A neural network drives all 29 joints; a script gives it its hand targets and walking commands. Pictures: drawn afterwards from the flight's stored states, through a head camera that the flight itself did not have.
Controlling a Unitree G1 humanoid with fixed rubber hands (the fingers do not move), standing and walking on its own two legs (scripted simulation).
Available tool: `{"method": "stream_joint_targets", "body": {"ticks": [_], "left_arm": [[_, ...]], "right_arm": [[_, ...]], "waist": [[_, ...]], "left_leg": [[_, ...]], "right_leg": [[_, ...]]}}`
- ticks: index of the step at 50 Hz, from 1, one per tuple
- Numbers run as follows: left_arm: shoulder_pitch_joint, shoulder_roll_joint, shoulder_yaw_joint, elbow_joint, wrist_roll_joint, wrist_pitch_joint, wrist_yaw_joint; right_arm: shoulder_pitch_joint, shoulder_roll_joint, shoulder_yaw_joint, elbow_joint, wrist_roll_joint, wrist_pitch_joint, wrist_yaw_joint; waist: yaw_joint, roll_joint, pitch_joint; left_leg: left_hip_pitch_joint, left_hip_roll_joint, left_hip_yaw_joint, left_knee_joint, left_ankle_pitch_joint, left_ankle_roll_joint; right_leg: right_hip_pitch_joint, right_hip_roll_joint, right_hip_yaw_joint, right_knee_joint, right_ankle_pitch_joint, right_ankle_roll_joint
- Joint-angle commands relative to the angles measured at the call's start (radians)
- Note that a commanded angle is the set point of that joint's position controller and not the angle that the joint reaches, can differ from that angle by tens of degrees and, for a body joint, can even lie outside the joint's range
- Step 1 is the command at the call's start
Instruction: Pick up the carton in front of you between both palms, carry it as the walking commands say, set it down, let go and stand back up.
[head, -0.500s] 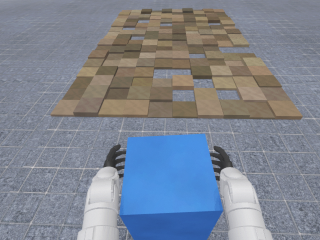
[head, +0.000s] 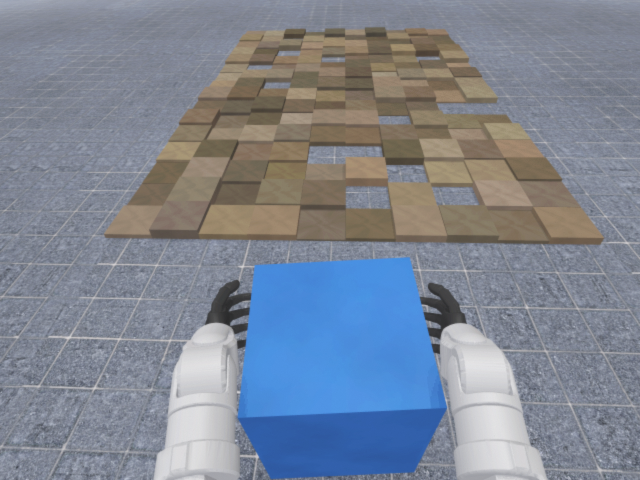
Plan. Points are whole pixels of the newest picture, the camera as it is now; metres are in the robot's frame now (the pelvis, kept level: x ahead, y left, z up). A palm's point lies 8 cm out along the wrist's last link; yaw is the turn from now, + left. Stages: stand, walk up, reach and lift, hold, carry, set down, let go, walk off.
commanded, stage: hold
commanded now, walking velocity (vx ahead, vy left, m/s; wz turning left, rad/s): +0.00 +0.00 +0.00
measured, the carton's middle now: (337, 372) +0.28 +0.00 -0.02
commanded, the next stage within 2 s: carry in 0.50 s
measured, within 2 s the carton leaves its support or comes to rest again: neither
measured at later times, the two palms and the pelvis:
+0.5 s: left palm (221, 332) +0.30 +0.15 +0.05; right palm (452, 334) +0.29 -0.15 +0.05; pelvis +0.01 +0.00 +0.00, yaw +0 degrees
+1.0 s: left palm (230, 255) +0.42 +0.16 +0.08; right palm (431, 253) +0.41 -0.14 +0.08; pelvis +0.15 +0.01 +0.00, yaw +1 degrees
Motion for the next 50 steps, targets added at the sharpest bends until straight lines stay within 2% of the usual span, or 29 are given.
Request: {"method": "stream_joint_targets", "body": {"ticks": [1, 24, 25, 26, 27, 28, 29, 31, 32, 33, 34, 35, 36, 37, 38, 39, 41, 42, 43, 44, 45, 46, 47, 48, 49, 50], "left_arm": [[-0.487, -0.94, -0.548, 0.033, -0.263, -0.012, -0.256], [-0.409, -0.925, -0.562, -0.015, -0.27, -0.006, -0.247], [-0.423, -0.924, -0.583, -0.022, -0.279, -0.002, -0.245], [-0.421, -0.921, -0.582, -0.028, -0.286, -0.001, -0.243], [-0.424, -0.922, -0.607, -0.058, -0.3, 0.001, -0.239], [-0.433, -0.924, -0.631, -0.092, -0.316, 0.006, -0.234], [-0.439, -0.926, -0.659, -0.125, -0.333, 0.013, -0.228], [-0.421, -0.92, -0.71, -0.194, -0.363, 0.043, -0.211], [-0.406, -0.907, -0.737, -0.231, -0.38, 0.064, -0.201], [-0.399, -0.89, -0.764, -0.269, -0.396, 0.089, -0.191], [-0.405, -0.874, -0.783, -0.303, -0.413, 0.117, -0.185], [-0.41, -0.869, -0.809, -0.335, -0.432, 0.148, -0.18], [-0.427, -0.856, -0.827, -0.368, -0.454, 0.181, -0.175], [-0.44, -0.842, -0.841, -0.389, -0.475, 0.217, -0.173], [-0.452, -0.837, -0.858, -0.407, -0.505, 0.248, -0.173], [-0.447, -0.84, -0.876, -0.421, -0.536, 0.272, -0.173], [-0.395, -0.86, -0.895, -0.456, -0.578, 0.31, -0.17], [-0.355, -0.87, -0.896, -0.475, -0.586, 0.329, -0.167], [-0.317, -0.875, -0.89, -0.491, -0.587, 0.349, -0.163], [-0.264, -0.863, -0.877, -0.497, -0.565, 0.363, -0.156], [-0.24, -0.841, -0.856, -0.506, -0.539, 0.377, -0.147], [-0.241, -0.84, -0.857, -0.551, -0.528, 0.392, -0.14], [-0.256, -0.878, -0.864, -0.581, -0.54, 0.409, -0.135], [-0.256, -0.89, -0.87, -0.622, -0.55, 0.418, -0.133], [-0.257, -0.9, -0.878, -0.658, -0.561, 0.427, -0.133], [-0.276, -0.895, -0.886, -0.688, -0.572, 0.434, -0.134]], "right_arm": [[-0.58, 0.918, 0.541, -0.042, 0.272, -0.05, 0.244], [-0.503, 0.903, 0.553, -0.087, 0.282, -0.043, 0.234], [-0.522, 0.903, 0.563, -0.1, 0.29, -0.04, 0.234], [-0.512, 0.911, 0.57, -0.098, 0.29, -0.038, 0.233], [-0.52, 0.91, 0.589, -0.131, 0.304, -0.037, 0.231], [-0.534, 0.913, 0.613, -0.165, 0.321, -0.034, 0.227], [-0.55, 0.912, 0.639, -0.198, 0.339, -0.027, 0.222], [-0.539, 0.908, 0.699, -0.26, 0.378, 0.003, 0.21], [-0.53, 0.896, 0.727, -0.295, 0.398, 0.024, 0.205], [-0.525, 0.882, 0.748, -0.326, 0.418, 0.048, 0.198], [-0.531, 0.868, 0.762, -0.353, 0.435, 0.075, 0.193], [-0.522, 0.854, 0.777, -0.379, 0.45, 0.106, 0.187], [-0.501, 0.835, 0.785, -0.395, 0.461, 0.139, 0.18], [-0.478, 0.818, 0.784, -0.397, 0.467, 0.171, 0.171], [-0.461, 0.804, 0.782, -0.416, 0.471, 0.199, 0.161], [-0.454, 0.797, 0.789, -0.455, 0.481, 0.225, 0.151], [-0.452, 0.804, 0.818, -0.543, 0.516, 0.271, 0.138], [-0.423, 0.809, 0.83, -0.575, 0.533, 0.294, 0.135], [-0.394, 0.815, 0.836, -0.593, 0.545, 0.315, 0.135], [-0.411, 0.816, 0.849, -0.632, 0.561, 0.341, 0.144], [-0.428, 0.826, 0.859, -0.649, 0.58, 0.363, 0.156], [-0.426, 0.832, 0.868, -0.652, 0.592, 0.376, 0.168], [-0.42, 0.832, 0.86, -0.657, 0.6, 0.386, 0.174], [-0.4, 0.842, 0.86, -0.669, 0.612, 0.394, 0.177], [-0.372, 0.849, 0.856, -0.683, 0.614, 0.399, 0.176], [-0.365, 0.857, 0.856, -0.696, 0.614, 0.404, 0.172]], "waist": [[-0.001, -0.003, -0.199], [0.0, -0.001, -0.218], [0.001, -0.031, -0.198], [0.003, -0.041, -0.221], [0.004, -0.04, -0.197], [0.005, -0.043, -0.179], [0.006, -0.061, -0.168], [0.007, -0.1, -0.237], [0.007, -0.117, -0.277], [0.007, -0.114, -0.294], [0.007, -0.075, -0.287], [0.002, 0.016, -0.264], [-0.013, 0.165, -0.243], [-0.023, 0.253, -0.2], [-0.026, 0.244, -0.164], [-0.027, 0.196, -0.177], [-0.016, 0.134, -0.268], [-0.009, 0.118, -0.321], [0.004, 0.063, -0.376], [0.025, -0.159, -0.387], [0.029, -0.303, -0.322], [0.033, -0.242, -0.269], [0.037, -0.164, -0.262], [0.038, -0.106, -0.282], [0.036, -0.09, -0.292], [0.031, -0.115, -0.302]], "left_leg": [[0.003, -0.049, 0.072, -0.066, 0.06, -0.006], [0.038, -0.054, 0.065, -0.07, 0.187, -0.009], [-0.081, 0.115, 0.056, 0.02, 0.039, 0.007], [-0.104, 0.101, 0.029, 0.009, -0.163, 0.016], [-0.159, 0.084, 0.031, 0.002, -0.36, 0.019], [-0.206, 0.076, 0.034, 0.016, -0.468, 0.022], [-0.225, 0.073, 0.055, 0.051, -0.436, 0.018], [-0.214, 0.055, 0.127, 0.144, -0.256, 0.01], [-0.208, 0.041, 0.159, 0.141, -0.214, 0.01], [-0.191, 0.041, 0.165, 0.104, -0.223, 0.016], [-0.169, 0.066, 0.13, 0.052, -0.271, 0.028], [-0.131, 0.141, 0.025, -0.021, -0.367, 0.054], [-0.056, 0.243, -0.131, -0.121, -0.456, 0.096], [0.026, 0.332, -0.273, -0.175, -0.401, 0.153], [0.053, 0.363, -0.307, -0.166, -0.261, 0.193], [0.051, 0.356, -0.256, -0.14, -0.13, 0.194], [0.012, 0.274, -0.053, -0.033, 0.021, 0.142], [-0.083, 0.227, 0.048, 0.036, 0.003, 0.106], [-0.245, 0.182, 0.134, 0.148, -0.031, 0.07], [-0.437, 0.105, 0.252, 0.381, -0.098, 0.023], [-0.694, 0.053, 0.277, 0.478, -0.283, 0.007], [-0.794, 0.082, 0.227, 0.516, -0.398, 0.024], [-0.809, 0.103, 0.212, 0.536, -0.429, 0.029], [-0.794, 0.115, 0.208, 0.485, -0.406, 0.031], [-0.738, 0.116, 0.219, 0.396, -0.332, 0.027], [-0.657, 0.094, 0.251, 0.327, -0.235, 0.02]], "right_leg": [[0.033, 0.049, -0.064, -0.062, 0.048, 0.002], [0.076, 0.055, -0.057, -0.066, 0.175, 0.009], [-0.058, -0.12, -0.03, 0.013, 0.054, -0.01], [-0.092, -0.12, 0.017, -0.03, -0.169, -0.019], [-0.151, -0.119, 0.039, -0.059, -0.405, -0.029], [-0.182, -0.126, 0.06, -0.073, -0.546, -0.039], [-0.196, -0.143, 0.076, -0.077, -0.542, -0.048], [-0.171, -0.177, 0.087, -0.077, -0.441, -0.073], [-0.157, -0.19, 0.089, -0.069, -0.42, -0.088], [-0.169, -0.187, 0.07, -0.051, -0.424, -0.094], [-0.209, -0.167, 0.029, -0.013, -0.433, -0.084], [-0.293, -0.13, -0.035, 0.091, -0.424, -0.06], [-0.415, -0.078, -0.138, 0.262, -0.351, -0.026], [-0.55, -0.044, -0.22, 0.34, -0.303, -0.004], [-0.608, -0.062, -0.229, 0.302, -0.323, -0.008], [-0.567, -0.065, -0.229, 0.248, -0.313, -0.012], [-0.35, -0.019, -0.299, 0.078, -0.149, -0.007], [-0.156, -0.022, -0.305, 0.016, -0.084, -0.009], [0.092, -0.083, -0.235, -0.022, -0.064, -0.028], [0.227, -0.263, 0.06, -0.107, -0.179, -0.109], [0.336, -0.422, 0.294, -0.111, -0.025, -0.213], [0.349, -0.472, 0.331, -0.107, 0.152, -0.272], [0.354, -0.464, 0.276, -0.089, 0.272, -0.269], [0.353, -0.45, 0.21, -0.093, 0.237, -0.237], [0.322, -0.415, 0.127, -0.104, 0.196, -0.192], [0.274, -0.37, 0.042, -0.109, 0.202, -0.159]]}}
